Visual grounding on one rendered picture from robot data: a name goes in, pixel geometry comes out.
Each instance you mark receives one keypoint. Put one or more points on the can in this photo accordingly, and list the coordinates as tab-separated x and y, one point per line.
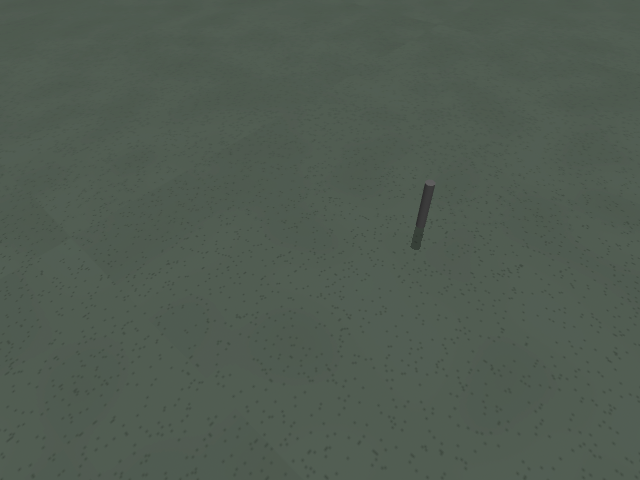
425	203

